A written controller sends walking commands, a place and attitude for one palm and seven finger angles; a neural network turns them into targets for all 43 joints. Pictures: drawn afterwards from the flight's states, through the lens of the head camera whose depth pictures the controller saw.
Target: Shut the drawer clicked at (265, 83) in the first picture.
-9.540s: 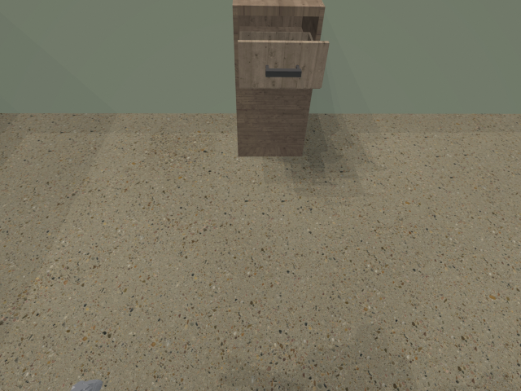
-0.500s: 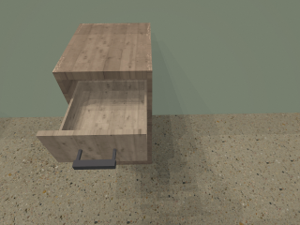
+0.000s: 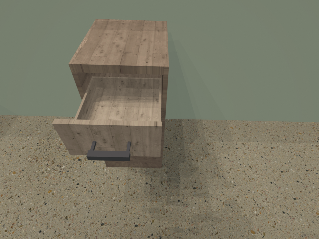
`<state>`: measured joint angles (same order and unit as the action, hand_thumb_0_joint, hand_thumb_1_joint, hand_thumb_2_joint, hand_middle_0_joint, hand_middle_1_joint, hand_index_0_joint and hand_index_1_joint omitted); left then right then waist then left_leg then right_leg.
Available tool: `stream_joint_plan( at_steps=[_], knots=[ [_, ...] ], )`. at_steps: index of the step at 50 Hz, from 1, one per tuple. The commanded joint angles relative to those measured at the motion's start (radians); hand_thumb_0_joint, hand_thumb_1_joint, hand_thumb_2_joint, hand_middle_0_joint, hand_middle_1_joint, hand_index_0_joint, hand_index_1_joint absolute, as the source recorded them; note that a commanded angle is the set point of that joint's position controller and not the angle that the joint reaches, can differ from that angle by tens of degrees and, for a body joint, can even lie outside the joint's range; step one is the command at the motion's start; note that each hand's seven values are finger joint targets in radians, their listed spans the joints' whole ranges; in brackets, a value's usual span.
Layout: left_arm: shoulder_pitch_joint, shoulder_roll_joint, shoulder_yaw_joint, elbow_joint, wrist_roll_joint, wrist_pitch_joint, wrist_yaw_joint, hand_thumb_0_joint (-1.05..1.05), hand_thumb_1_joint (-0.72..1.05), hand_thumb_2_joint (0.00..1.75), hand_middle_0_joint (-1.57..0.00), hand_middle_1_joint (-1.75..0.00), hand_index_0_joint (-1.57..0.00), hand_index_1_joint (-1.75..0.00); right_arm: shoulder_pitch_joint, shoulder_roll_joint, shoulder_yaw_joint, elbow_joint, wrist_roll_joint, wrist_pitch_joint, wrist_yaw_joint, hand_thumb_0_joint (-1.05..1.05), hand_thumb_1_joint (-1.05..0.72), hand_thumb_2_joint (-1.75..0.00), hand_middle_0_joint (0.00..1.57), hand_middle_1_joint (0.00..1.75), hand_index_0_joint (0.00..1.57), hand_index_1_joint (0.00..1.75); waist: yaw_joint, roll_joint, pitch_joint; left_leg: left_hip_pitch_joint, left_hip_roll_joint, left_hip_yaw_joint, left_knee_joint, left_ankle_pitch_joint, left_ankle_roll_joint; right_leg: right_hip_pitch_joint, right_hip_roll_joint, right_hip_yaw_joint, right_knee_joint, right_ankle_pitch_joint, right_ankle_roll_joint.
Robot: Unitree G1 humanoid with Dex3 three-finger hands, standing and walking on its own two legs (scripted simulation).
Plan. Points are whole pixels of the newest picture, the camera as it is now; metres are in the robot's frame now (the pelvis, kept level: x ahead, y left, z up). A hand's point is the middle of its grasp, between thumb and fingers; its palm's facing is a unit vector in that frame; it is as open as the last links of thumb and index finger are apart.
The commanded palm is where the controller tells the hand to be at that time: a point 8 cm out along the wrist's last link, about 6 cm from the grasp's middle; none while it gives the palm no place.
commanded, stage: come to a stop and stand still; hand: left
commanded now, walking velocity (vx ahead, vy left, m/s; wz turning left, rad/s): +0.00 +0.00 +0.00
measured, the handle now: (110, 150) +0.39 +0.20 -0.07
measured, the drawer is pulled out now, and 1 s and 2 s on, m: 0.27 0.27 0.27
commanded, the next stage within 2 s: look again from close up in 0.08 s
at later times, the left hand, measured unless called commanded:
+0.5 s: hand out of the picture -0.02 +0.13 -0.17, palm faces +0.04 -0.99 -0.12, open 7.4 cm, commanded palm none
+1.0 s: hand (94, 212) +0.19 +0.18 -0.04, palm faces +0.22 -0.95 -0.21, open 7.0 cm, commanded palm +0.12 +0.19 -0.05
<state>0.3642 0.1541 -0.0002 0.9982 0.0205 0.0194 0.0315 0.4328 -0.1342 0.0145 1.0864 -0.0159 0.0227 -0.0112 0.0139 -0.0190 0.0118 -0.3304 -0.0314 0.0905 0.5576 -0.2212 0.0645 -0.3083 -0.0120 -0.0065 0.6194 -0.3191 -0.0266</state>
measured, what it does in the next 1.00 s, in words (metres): stands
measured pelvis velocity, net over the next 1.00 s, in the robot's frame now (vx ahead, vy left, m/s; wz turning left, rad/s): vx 0.04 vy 0.00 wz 0.06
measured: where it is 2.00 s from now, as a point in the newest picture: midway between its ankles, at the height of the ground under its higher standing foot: outside the picture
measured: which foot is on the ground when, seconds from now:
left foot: down 0.00-1.00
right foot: down 0.00-1.00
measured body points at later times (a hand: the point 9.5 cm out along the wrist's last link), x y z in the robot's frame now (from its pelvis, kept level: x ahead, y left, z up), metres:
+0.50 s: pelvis +0.02 +0.00 +0.01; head +0.03 +0.00 +0.46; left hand -0.02 +0.19 -0.15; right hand +0.00 -0.20 -0.15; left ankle +0.05 +0.09 -0.73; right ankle +0.02 -0.11 -0.73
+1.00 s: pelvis +0.04 +0.00 +0.00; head +0.03 -0.02 +0.45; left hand +0.17 +0.23 -0.02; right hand +0.12 -0.26 -0.13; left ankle +0.05 +0.09 -0.73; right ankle +0.02 -0.11 -0.73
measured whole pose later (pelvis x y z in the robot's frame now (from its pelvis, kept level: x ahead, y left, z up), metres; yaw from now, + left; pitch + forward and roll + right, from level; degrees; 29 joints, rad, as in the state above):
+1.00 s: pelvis +0.04 +0.00 +0.00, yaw +4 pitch +1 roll +0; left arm 0.51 0.19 -0.05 0.14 -0.13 -0.05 0.15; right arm 0.36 -0.27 0.00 0.85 0.04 -0.30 -0.07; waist -0.05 0.06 -0.06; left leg -0.35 -0.04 0.03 0.62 -0.29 0.05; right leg -0.28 -0.02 -0.07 0.63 -0.37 -0.01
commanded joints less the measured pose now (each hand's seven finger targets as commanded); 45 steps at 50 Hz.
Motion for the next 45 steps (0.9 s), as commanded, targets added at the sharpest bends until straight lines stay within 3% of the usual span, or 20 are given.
stream_joint_plan(
  at_steps=[1,3,4,8,11,20,27,34,39,40,41,42,43,44,45],
  knots=[
    [0.117,0.049,-0.005,0.014,-0.001,-0.031,0.011,0.0,0.9,0.9,-0.2,-0.3,-0.2,-0.3,-0.013,-0.068,-0.021,-0.065,0.006,-0.041,-0.013,0.0,-0.9,-0.9,0.2,0.3,0.2,0.3,-0.001,0.031,0.104,-0.048,0.127,-0.216,-0.216,-0.257,0.02,0.013,-0.068,0.129,-0.233,-0.082,-0.043],
    [0.07,0.067,-0.003,0.014,-0.002,-0.035,0.009,0.0,0.9,0.9,-0.2,-0.3,-0.2,-0.3,0.025,-0.062,-0.025,-0.052,0.005,-0.032,-0.011,0.0,-0.9,-0.9,0.2,0.3,0.2,0.3,-0.031,-0.075,0.108,0.023,0.102,-0.157,-0.16,-0.229,-0.008,-0.092,-0.087,0.163,-0.288,-0.235,-0.057],
    [0.064,0.058,-0.003,0.014,-0.002,-0.035,0.009,0.0,0.9,0.9,-0.2,-0.3,-0.2,-0.3,0.033,-0.063,-0.025,-0.043,0.004,-0.029,-0.01,0.0,-0.9,-0.9,0.2,0.3,0.2,0.3,-0.037,-0.089,0.12,0.054,0.097,-0.137,-0.134,-0.197,-0.014,-0.133,-0.097,0.17,-0.307,-0.269,-0.057],
    [0.087,0.05,-0.007,0.032,-0.006,-0.037,0.011,0.0,0.9,0.9,-0.2,-0.3,-0.2,-0.3,0.041,-0.049,-0.019,-0.025,0.005,-0.038,-0.012,0.0,-0.9,-0.9,0.2,0.3,0.2,0.3,-0.038,0.009,0.093,0.085,0.115,-0.142,-0.168,-0.151,-0.015,-0.113,-0.074,0.141,-0.285,-0.185,-0.044],
    [0.122,0.032,-0.011,0.056,-0.003,-0.04,0.012,0.0,0.9,0.9,-0.2,-0.3,-0.2,-0.3,0.012,-0.049,-0.017,-0.023,0.007,-0.045,-0.014,0.0,-0.9,-0.9,0.2,0.3,0.2,0.3,-0.022,0.03,0.119,0.03,0.128,-0.167,-0.206,-0.202,-0.011,-0.075,-0.066,0.127,-0.271,-0.154,-0.036],
    [0.146,0.008,-0.019,0.088,-0.003,-0.05,0.016,0.0,0.9,0.9,-0.2,-0.3,-0.2,-0.3,-0.001,-0.041,-0.005,0.004,0.011,-0.062,-0.021,0.0,-0.9,-0.9,0.2,0.3,0.2,0.3,-0.01,0.022,0.092,0.069,0.141,-0.166,-0.216,-0.042,-0.002,0.005,-0.073,0.099,-0.242,0.048,-0.028],
    [0.125,0.01,-0.016,0.089,-0.006,-0.049,0.017,0.0,0.9,0.9,-0.2,-0.3,-0.2,-0.3,0.0,-0.037,-0.002,0.016,0.011,-0.066,-0.024,0.0,-0.9,-0.9,0.2,0.3,0.2,0.3,-0.009,0.039,0.087,0.09,0.14,-0.16,-0.218,0.031,-0.001,0.037,-0.076,0.091,-0.239,0.092,-0.026],
    [0.109,0.012,-0.016,0.088,-0.009,-0.052,0.018,0.0,0.9,0.9,-0.2,-0.3,-0.2,-0.3,-0.004,-0.041,0.0,0.026,0.012,-0.069,-0.027,0.0,-0.9,-0.9,0.2,0.3,0.2,0.3,-0.01,0.013,0.061,0.136,0.142,-0.151,-0.2,0.153,0.0,0.067,-0.083,0.09,-0.236,0.178,-0.021],
    [0.102,0.015,-0.017,0.089,-0.009,-0.052,0.018,0.0,0.9,0.9,-0.2,-0.3,-0.2,-0.3,-0.01,-0.038,0.001,0.035,0.013,-0.065,-0.025,0.0,-0.9,-0.9,0.2,0.3,0.2,0.3,-0.01,0.006,0.086,0.136,0.139,-0.147,-0.209,0.127,-0.004,0.06,-0.084,0.091,-0.249,0.164,-0.022],
    [0.11,0.085,-0.003,0.112,0.007,-0.065,0.047,0.0,0.9,0.9,-0.2,-0.3,-0.2,-0.3,-0.139,-0.11,-0.013,-0.048,0.016,-0.064,-0.014,0.0,-0.9,-0.9,0.2,0.3,0.2,0.3,0.018,-0.013,0.112,0.037,0.138,-0.129,-0.018,0.138,-0.043,0.054,-0.115,0.109,-0.279,0.344,-0.005],
    [-0.601,0.248,0.027,-1.485,-0.202,-0.259,0.042,0.0,0.9,0.9,-0.22,-0.32,-0.22,-0.32,-0.142,-0.309,-0.046,-0.44,0.052,-0.204,-0.055,0.0,-0.9,-0.9,0.2,0.3,0.2,0.3,-0.14,0.173,-0.419,0.356,0.028,-0.099,-0.123,0.139,-0.028,0.101,-0.019,0.018,-0.168,0.255,0.0],
    [-0.249,0.19,0.042,-1.237,-0.126,-0.201,0.098,0.0,0.9,0.9,-0.24,-0.34,-0.24,-0.34,-0.22,-0.202,-0.004,-0.36,0.051,-0.312,-0.084,0.0,-0.9,-0.9,0.2,0.3,0.2,0.3,-0.035,0.281,-0.402,0.353,0.072,-0.086,-0.154,0.165,-0.035,0.102,0.015,-0.029,-0.104,0.133,-0.024],
    [-0.172,0.133,0.0,-1.157,-0.132,-0.15,0.145,0.0,0.9,0.9,-0.26,-0.37,-0.26,-0.37,-0.212,-0.216,-0.03,-0.314,0.052,-0.362,-0.076,0.0,-0.9,-0.9,0.2,0.3,0.2,0.3,-0.05,0.24,-0.302,0.255,0.08,-0.113,-0.171,0.083,-0.066,0.035,0.016,-0.056,-0.095,0.044,-0.017],
    [0.121,-0.083,-0.129,-0.861,-0.126,-0.039,0.142,0.0,0.9,0.9,-0.28,-0.39,-0.28,-0.39,-0.196,-0.167,-0.023,-0.285,0.066,-0.364,-0.059,0.0,-0.9,-0.9,0.2,0.3,0.2,0.3,-0.048,0.132,-0.104,0.117,0.082,-0.134,-0.18,-0.031,-0.048,-0.035,0.006,-0.079,-0.097,0.025,-0.012],
    [0.002,-0.124,-0.187,-1.073,-0.166,-0.039,0.12,0.0,0.9,0.9,-0.3,-0.41,-0.3,-0.41,-0.182,-0.2,-0.023,-0.354,0.074,-0.374,-0.057,0.0,-0.9,-0.9,0.2,0.3,0.2,0.3,-0.062,0.096,-0.026,0.051,0.072,-0.157,-0.155,-0.084,-0.037,-0.039,0.001,-0.088,-0.107,0.029,-0.006]
  ],
)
